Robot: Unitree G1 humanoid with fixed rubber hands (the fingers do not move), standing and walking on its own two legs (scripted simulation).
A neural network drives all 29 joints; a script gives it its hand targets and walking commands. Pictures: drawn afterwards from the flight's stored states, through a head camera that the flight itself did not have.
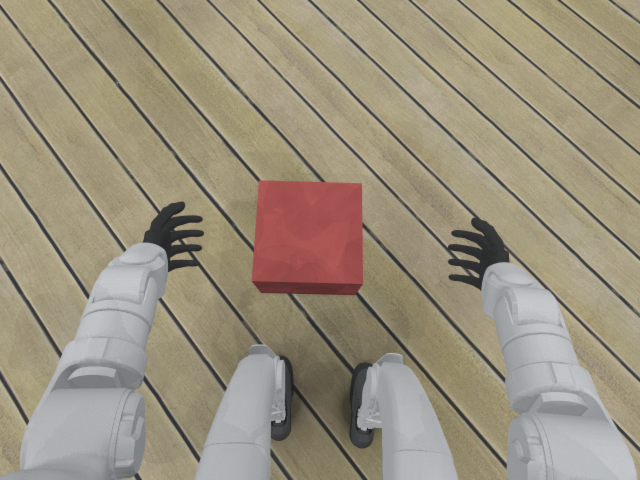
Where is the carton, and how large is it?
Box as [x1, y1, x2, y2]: [252, 180, 362, 294]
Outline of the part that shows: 259,180 252,269 252,281 261,292 354,294 362,284 361,183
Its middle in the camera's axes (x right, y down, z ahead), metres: -0.03 +0.00 +1.05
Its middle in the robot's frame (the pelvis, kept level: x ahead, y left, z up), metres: +0.54 +0.05 -0.59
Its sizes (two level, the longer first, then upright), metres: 0.267 0.264 0.180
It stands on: the floor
